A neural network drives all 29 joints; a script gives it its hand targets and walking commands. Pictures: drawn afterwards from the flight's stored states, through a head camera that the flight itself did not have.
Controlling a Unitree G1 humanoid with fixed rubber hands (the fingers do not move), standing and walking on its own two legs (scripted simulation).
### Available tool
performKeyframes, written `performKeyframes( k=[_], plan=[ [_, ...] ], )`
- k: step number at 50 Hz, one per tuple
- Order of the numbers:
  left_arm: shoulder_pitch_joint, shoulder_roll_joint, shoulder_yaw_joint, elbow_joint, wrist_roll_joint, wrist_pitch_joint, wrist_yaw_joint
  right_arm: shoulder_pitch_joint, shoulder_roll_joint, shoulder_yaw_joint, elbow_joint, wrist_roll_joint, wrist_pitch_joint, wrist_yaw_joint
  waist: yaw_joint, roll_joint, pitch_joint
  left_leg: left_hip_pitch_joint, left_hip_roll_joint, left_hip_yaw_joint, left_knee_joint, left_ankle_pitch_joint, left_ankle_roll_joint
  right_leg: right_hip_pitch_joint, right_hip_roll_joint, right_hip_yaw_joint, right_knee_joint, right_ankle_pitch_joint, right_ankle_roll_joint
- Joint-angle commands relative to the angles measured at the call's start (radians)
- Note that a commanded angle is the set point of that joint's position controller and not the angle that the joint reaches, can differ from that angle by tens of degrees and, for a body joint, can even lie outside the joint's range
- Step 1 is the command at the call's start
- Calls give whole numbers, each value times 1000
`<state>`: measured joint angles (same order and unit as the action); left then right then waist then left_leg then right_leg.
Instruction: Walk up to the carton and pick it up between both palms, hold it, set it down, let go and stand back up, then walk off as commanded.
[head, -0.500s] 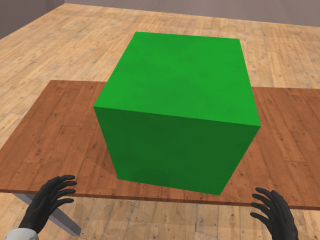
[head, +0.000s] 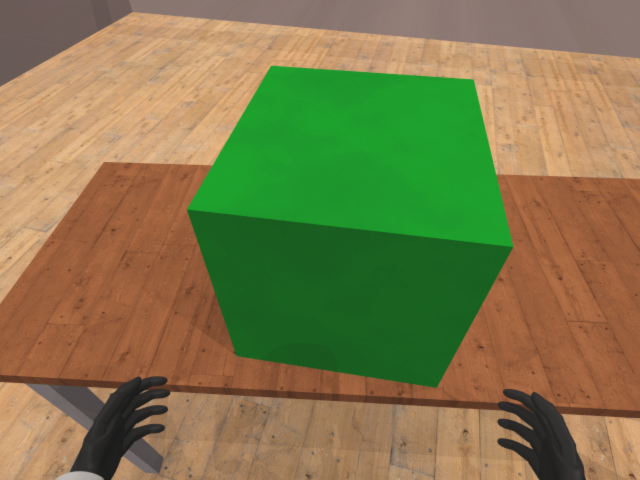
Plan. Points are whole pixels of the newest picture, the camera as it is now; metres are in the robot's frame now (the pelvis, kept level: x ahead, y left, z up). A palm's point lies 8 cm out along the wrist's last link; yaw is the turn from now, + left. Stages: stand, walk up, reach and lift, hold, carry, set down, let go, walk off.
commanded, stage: set down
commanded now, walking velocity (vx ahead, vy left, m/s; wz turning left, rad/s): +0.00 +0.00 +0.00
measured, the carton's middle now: (351, 222) +0.45 +0.01 +0.08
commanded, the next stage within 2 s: let go in 1.08 s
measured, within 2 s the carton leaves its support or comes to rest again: neither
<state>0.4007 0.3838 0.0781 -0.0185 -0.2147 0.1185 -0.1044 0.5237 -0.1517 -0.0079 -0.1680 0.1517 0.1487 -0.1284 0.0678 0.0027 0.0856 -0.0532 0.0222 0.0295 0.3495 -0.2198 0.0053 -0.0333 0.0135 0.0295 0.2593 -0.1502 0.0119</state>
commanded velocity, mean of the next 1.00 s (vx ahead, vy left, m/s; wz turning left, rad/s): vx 0.00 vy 0.00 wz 0.00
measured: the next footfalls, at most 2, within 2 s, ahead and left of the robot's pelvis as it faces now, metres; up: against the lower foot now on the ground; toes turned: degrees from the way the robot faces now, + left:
none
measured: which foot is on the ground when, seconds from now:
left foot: down 0.00-1.00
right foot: down 0.00-1.00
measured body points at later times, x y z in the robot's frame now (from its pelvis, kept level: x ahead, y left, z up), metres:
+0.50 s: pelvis +0.00 +0.00 +0.00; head +0.00 +0.01 +0.45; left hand +0.17 +0.26 -0.03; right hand +0.17 -0.22 -0.03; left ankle -0.01 +0.11 -0.75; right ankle +0.00 -0.13 -0.75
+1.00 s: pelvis -0.01 -0.01 +0.00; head +0.00 -0.01 +0.45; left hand +0.16 +0.24 -0.07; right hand +0.17 -0.24 -0.07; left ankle -0.01 +0.11 -0.75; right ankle +0.00 -0.13 -0.75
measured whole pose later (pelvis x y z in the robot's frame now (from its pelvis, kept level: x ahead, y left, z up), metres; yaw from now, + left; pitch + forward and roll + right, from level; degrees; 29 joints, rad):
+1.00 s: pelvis -0.01 -0.01 +0.00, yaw +0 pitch -5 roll +0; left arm 0.22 0.25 0.02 0.40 -0.05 0.14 -0.02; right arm 0.25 -0.19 -0.02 0.53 0.02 -0.11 0.01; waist 0.03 0.00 0.09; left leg -0.07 0.03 0.04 0.37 -0.22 -0.01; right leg -0.08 0.02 0.03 0.34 -0.18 0.00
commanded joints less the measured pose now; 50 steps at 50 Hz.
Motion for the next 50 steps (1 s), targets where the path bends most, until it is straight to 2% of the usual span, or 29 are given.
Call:
performKeyframes(
  k=[1,2,4,6,8,9,10,11,14,15,17,19,21,22,23,24,27,28,29,30,33,34,37,39,40,41,43,47,50],
  plan=[
    [-48,117,54,-82,12,-20,9,-6,-59,-38,-71,-14,-21,14,-11,51,-1,-75,7,2,-64,165,-29,-5,-15,30,-37,-3,-54],
    [-49,101,48,-34,26,-8,8,-24,-73,-46,-41,-14,-18,22,-12,60,9,-66,7,2,-72,148,-33,-15,-13,28,-47,-23,-57],
    [-56,110,48,-48,18,-12,13,-24,-61,-56,-48,-24,-26,21,-14,22,-11,-76,6,7,-67,136,-26,-1,-12,26,-37,-15,-45],
    [-72,113,44,-60,23,-21,21,-41,-59,-57,-40,-27,-42,24,-22,39,-14,-75,-1,10,-60,148,-32,-9,-13,28,-31,-2,-39],
    [-69,86,37,-23,42,-17,32,-63,-80,-60,21,-31,-50,44,-3,61,-22,-79,6,2,-62,163,-39,-8,-4,20,-17,-3,-52],
    [-73,103,42,-34,33,-24,28,-53,-60,-52,-3,-21,-62,40,-9,37,-44,-66,-2,13,-56,179,-31,3,-8,24,-26,14,-46],
    [-63,78,40,13,53,-17,32,-59,-70,-49,56,-31,-59,51,-9,53,-23,-65,-1,11,-58,179,-39,-6,-4,22,-23,1,-51],
    [-60,81,27,9,45,-17,30,-66,-72,-63,32,-39,-66,46,-20,20,-30,-65,-4,13,-55,163,-36,3,-5,22,-28,5,-42],
    [-80,69,23,23,62,-20,41,-95,-77,-64,92,-44,-90,58,-21,37,-42,-62,-3,8,-54,174,-41,-8,2,16,-17,6,-47],
    [-87,69,20,23,68,-17,44,-101,-75,-61,112,-46,-95,64,-18,62,-36,-65,-6,13,-49,178,-45,-18,1,15,-10,10,-45],
    [-93,49,12,42,83,-9,51,-111,-83,-59,150,-44,-99,79,-12,65,-27,-54,-5,11,-53,181,-47,-19,6,10,-16,4,-49],
    [-99,56,10,27,67,-18,54,-120,-74,-53,142,-45,-117,77,-30,30,-60,-43,-6,16,-44,190,-40,-14,3,14,-10,29,-43],
    [-93,50,17,62,94,-13,55,-120,-85,-60,189,-52,-127,82,-32,53,-42,-29,-10,23,-40,217,-47,-17,6,7,-8,49,-38],
    [-88,46,15,57,97,-10,61,-138,-99,-61,200,-46,-139,88,-21,62,-60,-29,-8,22,-40,234,-51,-15,9,4,-5,55,-46],
    [-102,39,12,57,93,-12,62,-137,-87,-58,208,-52,-147,88,-28,35,-59,-20,-11,26,-34,227,-46,-22,10,4,-10,50,-39],
    [-107,19,9,96,114,-3,70,-166,-118,-70,257,-66,-151,104,-21,47,-42,-17,-5,22,-41,228,-54,-42,19,-9,-5,32,-45],
    [-115,5,-1,133,116,-4,69,-180,-110,-64,316,-78,-171,107,-34,38,-43,-17,-9,24,-34,215,-54,-38,15,-6,-5,37,-44],
    [-120,-8,-7,141,125,2,76,-191,-120,-75,333,-85,-179,111,-36,54,-49,-12,-9,27,-37,215,-60,-39,23,-14,1,32,-48],
    [-127,13,2,129,108,-6,69,-187,-98,-63,308,-84,-193,103,-41,10,-60,-11,-13,39,-28,213,-50,-39,15,-8,-5,46,-37],
    [-122,22,1,155,114,-10,67,-182,-97,-55,329,-92,-199,100,-42,0,-67,1,-21,40,-21,223,-47,-45,14,-8,-3,59,-30],
    [-146,-7,1,199,143,0,80,-223,-120,-49,413,-93,-216,119,-28,36,-62,-1,-16,37,-29,221,-58,-50,24,-21,7,51,-39],
    [-152,2,7,179,137,-10,83,-219,-106,-49,410,-92,-226,118,-28,27,-51,-13,-19,40,-27,225,-54,-48,18,-11,7,61,-37],
    [-148,-6,8,228,154,0,79,-227,-116,-40,461,-104,-238,117,-39,20,-49,11,-29,51,-21,235,-56,-44,17,-19,3,78,-34],
    [-176,4,0,234,149,-7,75,-250,-113,-45,466,-116,-257,111,-46,-4,-68,15,-37,57,-9,221,-49,-62,12,-22,5,83,-15],
    [-178,-9,1,261,167,-1,82,-262,-124,-49,508,-117,-262,118,-39,28,-61,14,-34,54,-11,228,-55,-62,14,-27,12,85,-21],
    [-178,6,8,241,159,-10,80,-261,-113,-46,483,-114,-276,112,-34,13,-79,4,-34,61,-11,226,-48,-53,9,-20,14,90,-18],
    [-198,-28,-12,286,170,-2,87,-281,-127,-51,577,-128,-272,124,-42,30,-66,19,-28,54,-20,196,-57,-73,16,-33,13,50,-29],
    [-228,-26,-15,316,180,2,95,-328,-131,-45,595,-136,-290,135,-34,17,-68,12,-33,52,-13,171,-54,-96,17,-38,21,26,-30],
    [-240,-26,-11,333,164,-4,91,-335,-127,-38,605,-133,-302,134,-42,-14,-83,24,-39,58,-6,189,-51,-87,14,-35,25,59,-20]
  ],
)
